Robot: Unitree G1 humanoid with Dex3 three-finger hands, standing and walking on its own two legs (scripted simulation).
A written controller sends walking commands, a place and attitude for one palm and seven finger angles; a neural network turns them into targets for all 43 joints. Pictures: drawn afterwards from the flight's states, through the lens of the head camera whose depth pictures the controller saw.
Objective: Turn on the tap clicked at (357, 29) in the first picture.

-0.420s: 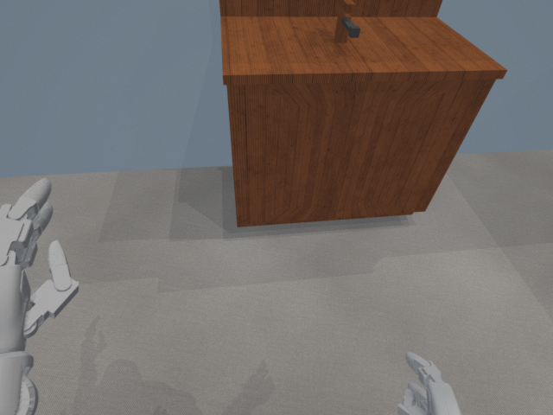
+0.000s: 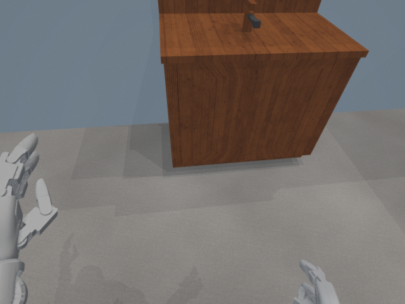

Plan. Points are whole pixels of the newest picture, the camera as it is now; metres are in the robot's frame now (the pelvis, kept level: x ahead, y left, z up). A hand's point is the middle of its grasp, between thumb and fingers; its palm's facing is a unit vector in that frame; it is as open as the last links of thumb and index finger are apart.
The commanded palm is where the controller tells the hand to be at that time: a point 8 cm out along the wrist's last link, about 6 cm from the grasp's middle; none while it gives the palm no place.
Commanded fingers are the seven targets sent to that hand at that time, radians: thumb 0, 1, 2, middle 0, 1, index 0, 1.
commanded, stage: walk to a spot facing it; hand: left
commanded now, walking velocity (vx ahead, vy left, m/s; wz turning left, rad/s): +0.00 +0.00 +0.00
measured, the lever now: (256, 23) +1.19 -0.16 +0.10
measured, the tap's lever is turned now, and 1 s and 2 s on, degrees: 0 0 0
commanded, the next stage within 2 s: none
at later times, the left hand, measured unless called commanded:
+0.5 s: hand (86, 204) +0.23 +0.20 +0.15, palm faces +0.30 -0.89 -0.35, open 7.4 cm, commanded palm +0.18 +0.25 +0.18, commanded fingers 0.00 0.90 0.90 -0.20 -0.30 -0.20 -0.30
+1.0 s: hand (189, 156) +0.32 +0.05 +0.17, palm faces +0.00 -0.88 -0.48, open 7.4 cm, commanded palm +0.29 +0.12 +0.18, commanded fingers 0.00 0.90 0.90 -0.20 -0.30 -0.20 -0.30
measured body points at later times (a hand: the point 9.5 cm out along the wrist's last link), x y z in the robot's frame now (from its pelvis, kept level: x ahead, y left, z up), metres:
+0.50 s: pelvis -0.02 -0.01 -0.02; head -0.01 -0.01 +0.43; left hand +0.20 +0.25 +0.17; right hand +0.14 -0.26 -0.09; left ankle +0.03 +0.12 -0.74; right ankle +0.03 -0.12 -0.74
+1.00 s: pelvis +0.03 -0.07 +0.00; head +0.05 -0.09 +0.45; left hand +0.31 +0.10 +0.20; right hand +0.06 -0.35 -0.10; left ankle +0.12 +0.08 -0.67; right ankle +0.01 -0.12 -0.74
